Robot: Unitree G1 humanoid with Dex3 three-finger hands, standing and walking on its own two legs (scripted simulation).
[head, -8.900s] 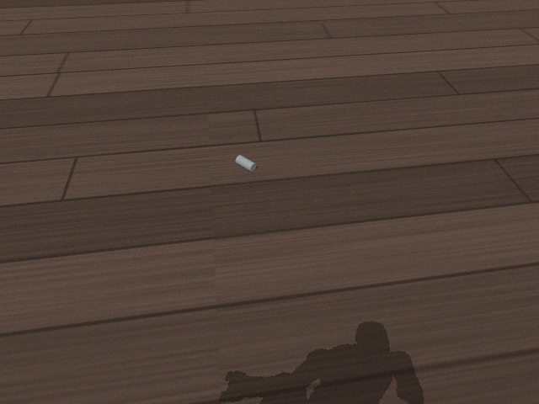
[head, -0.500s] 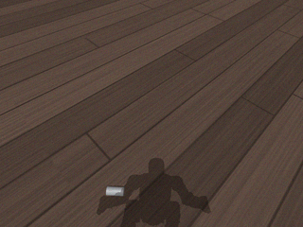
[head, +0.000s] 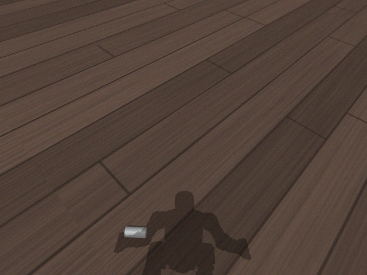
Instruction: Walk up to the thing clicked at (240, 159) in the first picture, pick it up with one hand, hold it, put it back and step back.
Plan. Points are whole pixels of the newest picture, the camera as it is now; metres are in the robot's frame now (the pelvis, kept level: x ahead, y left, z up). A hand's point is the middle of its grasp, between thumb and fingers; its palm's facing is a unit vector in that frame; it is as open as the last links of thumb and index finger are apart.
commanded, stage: walk up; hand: left
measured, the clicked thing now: (135, 232) +0.43 +0.23 -0.75
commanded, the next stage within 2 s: stand in 0.38 s
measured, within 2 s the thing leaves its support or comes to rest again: neither
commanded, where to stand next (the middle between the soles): +0.04 -0.02 m, yaw +1 degrees
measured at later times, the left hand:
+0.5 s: hand out of the picture +0.07 +0.26 -0.15, palm faces -0.02 -0.95 -0.32, open 7.4 cm
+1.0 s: hand out of the picture +0.07 +0.28 -0.15, palm faces -0.03 -0.94 -0.34, open 7.4 cm
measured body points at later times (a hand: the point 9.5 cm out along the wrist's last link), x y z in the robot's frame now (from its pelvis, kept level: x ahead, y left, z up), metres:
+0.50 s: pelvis +0.00 +0.01 +0.00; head +0.01 +0.01 +0.45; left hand +0.07 +0.31 -0.13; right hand +0.07 -0.30 -0.13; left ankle +0.00 +0.16 -0.74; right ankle -0.01 -0.12 -0.74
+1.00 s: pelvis +0.00 +0.02 +0.01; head +0.02 +0.02 +0.46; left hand +0.07 +0.33 -0.13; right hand +0.08 -0.28 -0.13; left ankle +0.00 +0.16 -0.74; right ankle -0.01 -0.12 -0.74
